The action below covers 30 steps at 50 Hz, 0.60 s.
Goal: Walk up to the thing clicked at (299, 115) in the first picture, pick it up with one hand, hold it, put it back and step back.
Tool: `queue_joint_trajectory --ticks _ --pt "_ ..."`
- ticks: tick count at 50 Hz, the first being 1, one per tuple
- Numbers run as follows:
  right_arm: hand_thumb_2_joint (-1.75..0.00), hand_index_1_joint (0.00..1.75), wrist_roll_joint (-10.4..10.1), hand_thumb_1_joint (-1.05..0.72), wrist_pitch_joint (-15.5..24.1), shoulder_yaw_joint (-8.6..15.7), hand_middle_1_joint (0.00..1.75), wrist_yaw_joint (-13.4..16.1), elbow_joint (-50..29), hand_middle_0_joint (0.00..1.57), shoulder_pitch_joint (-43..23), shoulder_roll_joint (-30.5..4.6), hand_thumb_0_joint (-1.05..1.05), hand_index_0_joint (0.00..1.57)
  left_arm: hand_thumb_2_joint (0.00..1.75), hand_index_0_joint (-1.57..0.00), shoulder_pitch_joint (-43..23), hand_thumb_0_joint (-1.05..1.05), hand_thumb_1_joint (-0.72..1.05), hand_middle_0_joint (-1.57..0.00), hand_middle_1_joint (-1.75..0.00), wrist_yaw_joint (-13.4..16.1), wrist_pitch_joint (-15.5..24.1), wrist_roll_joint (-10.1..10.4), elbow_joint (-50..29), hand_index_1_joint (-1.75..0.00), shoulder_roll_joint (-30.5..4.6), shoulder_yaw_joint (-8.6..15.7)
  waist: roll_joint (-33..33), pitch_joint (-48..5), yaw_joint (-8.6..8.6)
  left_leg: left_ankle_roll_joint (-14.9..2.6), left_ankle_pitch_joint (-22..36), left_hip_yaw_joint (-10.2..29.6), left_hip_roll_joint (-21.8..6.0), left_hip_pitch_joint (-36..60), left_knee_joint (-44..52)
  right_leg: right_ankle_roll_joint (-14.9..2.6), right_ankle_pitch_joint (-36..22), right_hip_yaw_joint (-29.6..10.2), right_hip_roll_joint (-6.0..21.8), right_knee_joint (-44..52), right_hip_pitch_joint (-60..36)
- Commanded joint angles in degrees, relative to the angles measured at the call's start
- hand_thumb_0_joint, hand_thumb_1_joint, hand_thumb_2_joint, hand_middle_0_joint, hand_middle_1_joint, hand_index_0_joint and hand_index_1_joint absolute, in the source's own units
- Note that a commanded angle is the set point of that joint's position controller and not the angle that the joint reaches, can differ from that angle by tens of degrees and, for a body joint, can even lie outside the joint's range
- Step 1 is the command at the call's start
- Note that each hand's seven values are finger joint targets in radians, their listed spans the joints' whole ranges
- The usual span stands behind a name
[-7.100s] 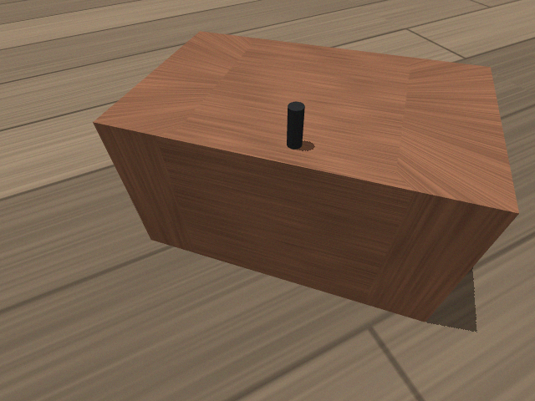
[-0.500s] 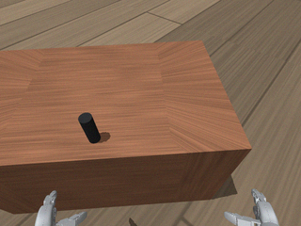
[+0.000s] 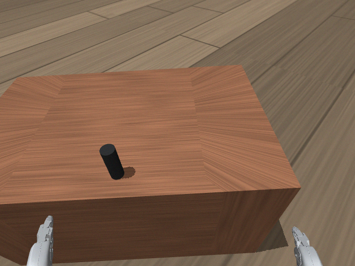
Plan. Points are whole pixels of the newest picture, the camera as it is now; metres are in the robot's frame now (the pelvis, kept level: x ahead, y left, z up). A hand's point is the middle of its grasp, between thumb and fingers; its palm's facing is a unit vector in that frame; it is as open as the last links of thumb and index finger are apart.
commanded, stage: rise first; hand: left
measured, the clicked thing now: (112, 162) +0.45 +0.23 -0.06
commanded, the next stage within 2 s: go down in 0.74 s
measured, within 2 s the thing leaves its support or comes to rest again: neither
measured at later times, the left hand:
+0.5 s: hand (62, 259) +0.16 +0.25 +0.00, palm faces +0.29 -0.89 -0.36, open 17.6 cm
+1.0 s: hand (57, 251) +0.17 +0.26 +0.03, palm faces +0.32 -0.90 -0.31, open 17.6 cm
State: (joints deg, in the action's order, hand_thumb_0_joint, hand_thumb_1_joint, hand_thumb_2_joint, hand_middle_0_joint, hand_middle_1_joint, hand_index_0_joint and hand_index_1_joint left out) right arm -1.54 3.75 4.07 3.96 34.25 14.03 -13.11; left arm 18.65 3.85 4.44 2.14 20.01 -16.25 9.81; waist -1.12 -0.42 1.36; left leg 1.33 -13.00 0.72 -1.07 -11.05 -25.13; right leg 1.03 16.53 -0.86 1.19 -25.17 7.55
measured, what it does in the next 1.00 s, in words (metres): stands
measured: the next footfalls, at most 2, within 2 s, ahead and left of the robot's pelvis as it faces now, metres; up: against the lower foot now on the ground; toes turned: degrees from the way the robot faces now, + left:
none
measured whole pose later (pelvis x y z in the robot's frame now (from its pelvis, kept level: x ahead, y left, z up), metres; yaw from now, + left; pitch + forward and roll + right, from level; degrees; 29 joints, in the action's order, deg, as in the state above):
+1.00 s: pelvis -0.01 +0.00 +0.00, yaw +1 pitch -2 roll +0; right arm -0.4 6.1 4.4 2.5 34.7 14.0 -12.7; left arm 23.4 -0.1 12.2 3.3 5.1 -14.8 14.4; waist -1.4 0.8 2.1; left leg 1.2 -13.2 1.7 -0.9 -12.3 -27.5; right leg 1.1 16.9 0.2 1.3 -27.1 8.1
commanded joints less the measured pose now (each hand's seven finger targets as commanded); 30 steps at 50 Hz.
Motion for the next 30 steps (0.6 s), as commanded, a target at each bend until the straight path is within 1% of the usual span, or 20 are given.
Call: queue_joint_trajectory --ticks 1,4,6,8,10,11,12,13,14,16,19,21,22,24,25,26,27,28,29,30 --pt "-0.03 0.05 -0.31 0.55 2.5 2.94 0.05 -0.03 -7.49 0.05 -2.43 -7.06 0.0 0.05 0.03 -0.03 -2.76 0.0 -0.54 -0.04 -0.04 0.23 3.31 0.54 -12.65 -0.05 -8.78 3.53 -0.27 -1.49 -0.29 -1.32 12.07 -3.47 0.81 3.78 3.25 -1.12 -14.35 3.23 -1.27 4.06 2.62" --pt "-0.04 0.05 -0.12 0.53 2.93 4.32 0.05 0.14 -9.24 0.05 -4.13 -9.31 0.0 0.05 0.03 -0.04 -3.04 0.0 -0.56 -0.04 -0.05 0.38 3.77 0.63 -14.84 -0.05 -11.17 6.16 -0.17 -1.7 0.0 -1.28 10.35 -3.22 0.73 3.76 3.57 -1.2 -12.18 3.3 -1.34 4.42 2.71" --pt "-0.04 0.05 -0.03 0.52 2.98 2.95 0.05 -0.3 -7.14 0.05 -3.64 -7.13 0.0 0.05 0.03 -0.04 -2.43 0.0 -0.57 -0.05 -0.05 0.11 4.03 0.65 -16.39 -0.05 -10.15 5.35 -1.27 -1.24 0.52 -1.26 9.38 -3.11 0.78 3.23 3.77 -1.34 -11.07 3.41 -1.38 4.52 2.25" --pt "-0.04 0.05 0.0 0.51 3.45 5.13 0.05 -0.08 -8.66 0.05 -5.28 -9.79 0.0 0.05 0.04 -0.05 -0.9 0.0 -0.57 -0.05 -0.05 0.19 4.32 0.71 -17.08 -0.06 -10.72 6.17 -0.6 -1.91 0.53 -1.3 9.13 -3.0 0.69 3.54 3.73 -1.38 -10.64 3.41 -1.51 4.39 1.95" --pt "-0.04 0.05 0.15 0.51 3.52 3.68 0.05 -0.26 -8.22 0.05 -4.49 -7.94 0.0 0.05 0.04 -0.05 -1.23 0.0 -0.58 -0.05 -0.06 0.12 5.03 0.6 -20.05 -0.06 -10.91 6.33 -0.78 -2.86 0.71 -1.44 9.71 -3.13 0.83 4.01 3.47 -1.32 -11.32 3.32 -1.33 4.55 1.26" --pt "-0.04 0.05 0.19 0.51 3.47 4.06 0.05 -0.21 -7.96 0.05 -4.51 -8.03 0.0 0.05 0.04 -0.05 -1.04 0.0 -0.58 -0.05 -0.06 0.28 5.36 0.58 -21.03 -0.06 -11.51 7.07 -1.02 -3.49 1.01 -1.48 11.16 -3.27 0.95 4.2 3.2 -1.31 -12.78 3.23 -1.12 4.42 0.8" --pt "-0.05 0.05 0.21 0.5 3.76 4.72 0.05 -0.05 -9.87 0.05 -5.8 -9.42 0.0 0.05 0.04 -0.05 1.04 0.0 -0.58 -0.05 -0.06 0.11 5.19 0.49 -18.07 -0.06 -9.95 6.08 0.92 -3.22 0.48 -1.56 10.48 -3.2 0.95 4.21 3.08 -1.1 -12.02 3.17 -1.25 4.44 0.88" --pt "-0.04 0.05 0.18 0.51 3.81 3.12 0.05 -0.17 -9.76 0.05 -5.39 -7.42 0.0 0.05 0.05 -0.05 0.34 0.0 -0.58 -0.05 -0.06 -0.06 5.36 0.49 -19.66 -0.06 -9.0 4.76 0.71 -2.94 0.59 -1.63 10.24 -3.21 0.93 4.0 3.09 -1.08 -11.95 3.29 -1.21 4.58 1.09" --pt "-0.05 0.05 0.24 0.5 3.72 4.21 0.05 0.04 -8.72 0.05 -5.66 -8.53 0.0 0.05 0.05 -0.05 -0.09 0.0 -0.58 -0.05 -0.06 0.4 5.62 0.54 -20.19 -0.06 -11.51 7.94 -0.5 -2.75 1.07 -1.51 10.05 -3.24 0.98 4.07 3.32 -1.21 -11.63 3.22 -1.08 4.62 1.23" --pt "-0.05 0.05 0.31 0.5 3.66 3.99 0.05 0.08 -8.41 0.05 -4.39 -7.87 0.0 0.05 0.05 -0.05 -0.07 0.0 -0.59 -0.06 -0.06 -0.03 6.09 0.4 -20.63 -0.07 -10.03 6.07 0.59 -2.09 0.35 -1.71 8.5 -3.36 1.07 4.35 3.51 -1.02 -10.31 3.08 -0.92 5.09 2.06" --pt "-0.05 0.05 0.41 0.5 4.0 4.29 0.05 0.13 -6.91 0.05 -4.44 -8.34 0.0 0.05 0.05 -0.05 -0.61 0.0 -0.6 -0.06 -0.06 0.04 6.55 0.58 -21.76 -0.07 -11.36 7.89 -1.19 -0.46 0.69 -1.51 5.7 -3.35 1.13 3.43 4.21 -1.27 -7.39 3.16 -1.11 5.56 3.04" --pt "-0.05 0.05 0.46 0.49 4.29 4.5 0.05 0.07 -7.87 0.05 -4.02 -8.57 0.0 0.05 0.05 -0.05 0.42 0.0 -0.61 -0.06 -0.06 -0.16 6.8 0.49 -21.64 -0.07 -10.57 6.92 0.44 -0.98 0.05 -1.69 6.18 -3.17 0.98 3.78 4.16 -1.08 -8.02 3.3 -1.2 5.65 2.59" --pt "-0.05 0.05 0.39 0.5 4.31 4.06 0.05 -0.06 -6.53 0.05 -3.83 -7.79 0.0 0.05 0.05 -0.06 0.08 0.0 -0.6 -0.06 -0.06 -0.2 7.19 0.64 -23.84 -0.07 -11.26 7.72 -1.02 -0.72 0.61 -1.68 6.09 -3.26 1.15 3.68 4.24 -1.19 -8.09 3.2 -1.06 5.41 2.82" --pt "-0.05 0.05 0.34 0.5 4.67 4.53 0.05 0.01 -7.62 0.05 -5.33 -8.55 0.0 0.05 0.05 -0.05 0.6 0.0 -0.6 -0.06 -0.06 -0.31 7.42 0.61 -22.93 -0.07 -10.52 6.98 -0.24 -0.84 0.17 -1.76 6.2 -3.31 1.21 3.94 4.03 -1.03 -8.15 3.12 -0.96 5.49 3.2" --pt "-0.05 0.05 0.43 0.51 4.71 4.7 0.05 0.01 -7.06 0.05 -4.81 -8.45 0.0 0.05 0.05 -0.05 -0.02 0.0 -0.59 -0.05 -0.06 -0.23 7.74 0.66 -24.69 -0.07 -11.72 8.14 -0.04 -0.77 0.52 -1.89 6.7 -3.24 1.31 3.74 3.75 -0.91 -8.58 3.19 -0.86 5.54 2.66" --pt "-0.05 0.05 0.41 0.5 4.71 3.73 0.05 -0.16 -6.16 0.05 -4.8 -7.54 0.0 0.05 0.06 -0.05 1.75 0.0 -0.6 -0.06 -0.06 -0.32 7.69 0.5 -22.51 -0.07 -10.69 7.66 0.3 -0.28 0.74 -1.85 6.46 -3.12 1.26 3.48 3.9 -1.04 -8.16 3.33 -0.97 5.41 3.08" --pt "-0.05 0.05 0.33 0.51 4.92 4.42 0.05 -0.14 -7.84 0.05 -5.21 -8.07 0.0 0.05 0.06 -0.05 1.68 0.0 -0.59 -0.06 -0.07 -0.49 7.85 0.57 -23.1 -0.07 -10.3 7.32 0.77 -0.53 0.5 -1.89 6.41 -3.21 1.26 3.6 3.94 -0.97 -8.24 3.22 -0.97 5.58 2.73" --pt "-0.05 0.05 0.37 0.5 4.88 3.84 0.05 -0.15 -6.41 0.05 -5.16 -7.37 0.0 0.05 0.07 -0.05 0.62 0.0 -0.6 -0.06 -0.07 -0.4 8.25 0.49 -25.31 -0.07 -11.15 7.88 -0.9 -1.19 0.8 -1.81 6.86 -3.24 1.3 4.2 3.99 -1.09 -8.58 3.13 -0.87 5.42 2.92" --pt "-0.05 0.05 0.34 0.5 4.95 4.92 0.05 -0.09 -6.54 0.05 -4.23 -8.4 0.0 0.05 0.06 -0.05 2.22 0.0 -0.6 -0.06 -0.07 -0.56 8.17 0.62 -22.49 -0.07 -10.51 7.62 0.75 -0.6 -0.01 -1.98 6.64 -3.22 1.33 4.03 3.76 -0.86 -8.6 3.17 -0.82 5.54 2.88" --pt "-0.05 0.05 0.37 0.5 4.94 3.28 0.05 -0.28 -5.6 0.05 -5.15 -6.64 0.0 0.05 0.06 -0.05 -0.29 0.0 -0.6 -0.06 -0.06 -0.6 8.81 0.69 -27.3 -0.07 -11.33 7.92 -0.55 -1.09 0.84 -1.87 7.42 -3.07 1.37 4.34 3.9 -0.97 -9.07 3.39 -0.87 5.23 3.12"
